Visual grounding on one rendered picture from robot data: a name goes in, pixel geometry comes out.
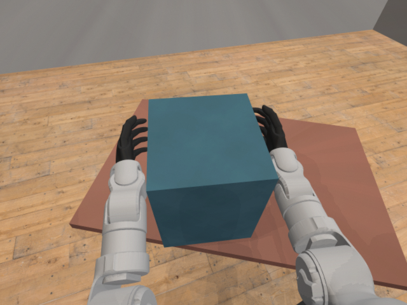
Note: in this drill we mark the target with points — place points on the carton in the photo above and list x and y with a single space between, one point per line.
209 171

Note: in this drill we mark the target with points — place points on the robot left upper arm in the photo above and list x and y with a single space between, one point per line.
133 295

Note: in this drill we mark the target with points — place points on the robot left forearm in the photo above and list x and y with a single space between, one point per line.
123 258

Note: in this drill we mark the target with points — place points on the robot right forearm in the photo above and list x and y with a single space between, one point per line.
308 224

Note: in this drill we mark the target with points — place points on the table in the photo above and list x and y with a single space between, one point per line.
334 163

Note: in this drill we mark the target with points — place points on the robot right upper arm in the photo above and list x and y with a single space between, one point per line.
336 276

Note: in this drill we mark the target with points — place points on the robot left hand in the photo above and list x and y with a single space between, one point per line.
125 147

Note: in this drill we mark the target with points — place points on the robot right hand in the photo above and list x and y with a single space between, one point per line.
274 135

